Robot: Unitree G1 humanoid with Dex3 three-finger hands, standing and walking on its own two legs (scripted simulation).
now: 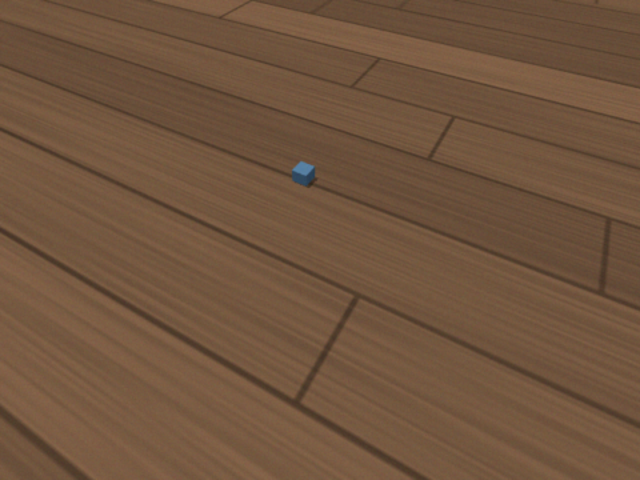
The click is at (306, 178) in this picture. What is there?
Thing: small box
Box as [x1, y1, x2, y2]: [292, 161, 314, 185]
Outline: 300,161 292,170 292,180 306,185 314,176 314,166
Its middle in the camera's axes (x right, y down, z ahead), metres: -0.07 -0.32 +1.86
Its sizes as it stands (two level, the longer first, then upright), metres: 0.080 0.079 0.064
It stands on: the floor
